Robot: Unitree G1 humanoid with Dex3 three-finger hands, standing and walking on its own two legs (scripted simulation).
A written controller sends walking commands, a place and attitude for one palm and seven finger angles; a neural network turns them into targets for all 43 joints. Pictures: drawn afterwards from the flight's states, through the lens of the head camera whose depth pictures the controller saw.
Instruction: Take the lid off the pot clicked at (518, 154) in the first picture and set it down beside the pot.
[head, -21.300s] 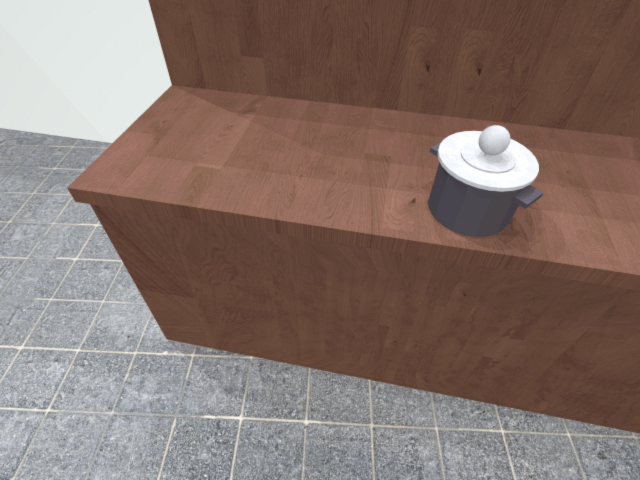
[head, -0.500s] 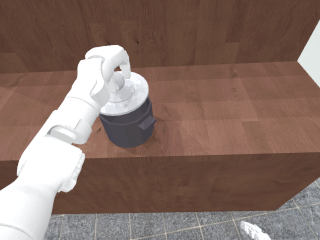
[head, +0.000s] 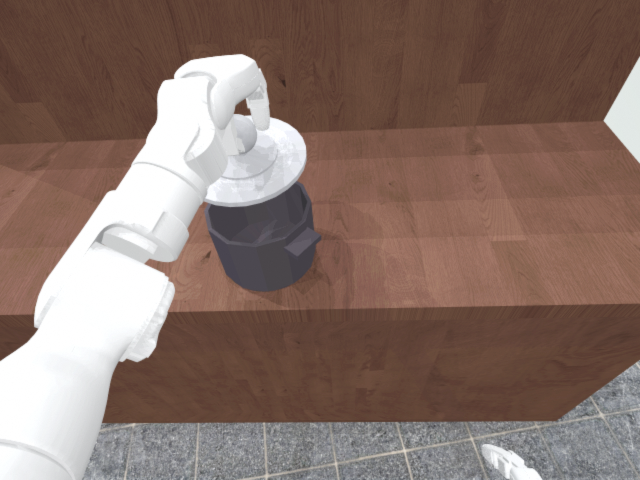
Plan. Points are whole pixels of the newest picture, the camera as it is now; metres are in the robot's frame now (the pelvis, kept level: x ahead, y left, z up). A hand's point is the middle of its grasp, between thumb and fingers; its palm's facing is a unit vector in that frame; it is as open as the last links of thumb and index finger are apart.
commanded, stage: lift the lid straight up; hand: left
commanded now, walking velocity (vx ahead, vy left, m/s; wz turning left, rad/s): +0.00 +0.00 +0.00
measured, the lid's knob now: (237, 134) +0.50 +0.11 +0.19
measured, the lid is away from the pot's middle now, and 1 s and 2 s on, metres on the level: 0.01 0.01 0.15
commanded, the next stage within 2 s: move the lid sideways beside the pot in 0.84 s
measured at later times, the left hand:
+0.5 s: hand (218, 93) +0.47 +0.11 +0.26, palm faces -0.17 -0.05 -0.98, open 7.5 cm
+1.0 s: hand (215, 82) +0.46 +0.10 +0.28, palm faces -0.14 -0.05 -0.99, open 7.5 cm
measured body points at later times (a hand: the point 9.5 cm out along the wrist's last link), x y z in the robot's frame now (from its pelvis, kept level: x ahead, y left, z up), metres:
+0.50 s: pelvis +0.00 +0.00 +0.00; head +0.02 -0.02 +0.45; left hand +0.48 +0.11 +0.32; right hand +0.12 -0.25 -0.12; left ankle +0.05 +0.06 -0.74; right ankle -0.04 -0.11 -0.74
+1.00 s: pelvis -0.01 +0.00 +0.00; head +0.00 -0.03 +0.45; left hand +0.46 +0.10 +0.34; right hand +0.14 -0.24 -0.12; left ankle +0.05 +0.06 -0.74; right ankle -0.04 -0.11 -0.74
